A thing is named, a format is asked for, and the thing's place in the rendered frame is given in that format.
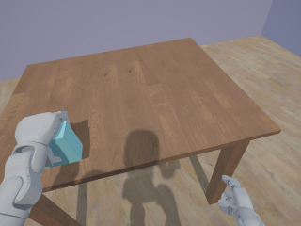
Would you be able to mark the sponge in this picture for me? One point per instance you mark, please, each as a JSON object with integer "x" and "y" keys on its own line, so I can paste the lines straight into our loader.
{"x": 66, "y": 145}

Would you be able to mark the left robot hand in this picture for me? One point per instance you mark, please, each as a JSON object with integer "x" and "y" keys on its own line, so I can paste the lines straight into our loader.
{"x": 41, "y": 128}

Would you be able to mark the table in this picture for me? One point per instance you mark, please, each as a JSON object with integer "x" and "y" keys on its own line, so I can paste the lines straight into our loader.
{"x": 135, "y": 108}

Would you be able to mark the right robot hand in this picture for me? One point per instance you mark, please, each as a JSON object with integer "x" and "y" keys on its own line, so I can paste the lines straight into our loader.
{"x": 231, "y": 203}

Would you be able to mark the right robot forearm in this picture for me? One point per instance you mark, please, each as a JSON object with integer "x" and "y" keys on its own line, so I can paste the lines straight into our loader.
{"x": 248, "y": 217}

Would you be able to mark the left robot forearm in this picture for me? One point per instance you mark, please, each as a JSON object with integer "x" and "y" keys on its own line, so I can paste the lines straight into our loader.
{"x": 22, "y": 185}

